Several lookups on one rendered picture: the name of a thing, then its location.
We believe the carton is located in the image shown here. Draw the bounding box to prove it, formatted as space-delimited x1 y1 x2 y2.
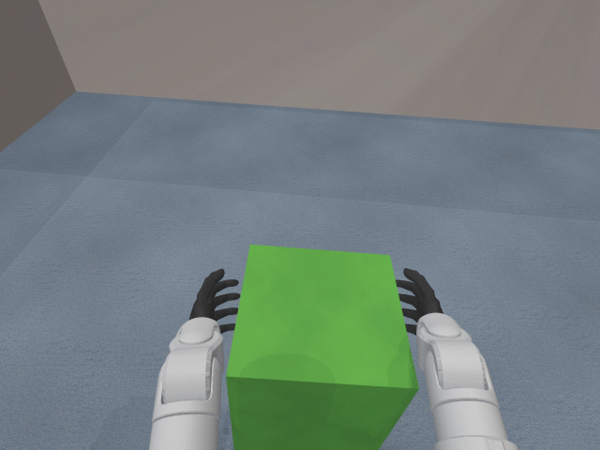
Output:
226 245 419 450

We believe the robot right hand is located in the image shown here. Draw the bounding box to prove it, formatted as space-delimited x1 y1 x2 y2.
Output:
396 268 443 335

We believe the robot left forearm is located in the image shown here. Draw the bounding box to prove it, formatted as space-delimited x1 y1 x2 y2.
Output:
149 317 224 450

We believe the robot right forearm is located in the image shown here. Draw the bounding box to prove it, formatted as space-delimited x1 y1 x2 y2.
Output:
416 313 518 450

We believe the robot left hand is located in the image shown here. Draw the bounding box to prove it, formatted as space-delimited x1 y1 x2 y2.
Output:
189 269 240 334

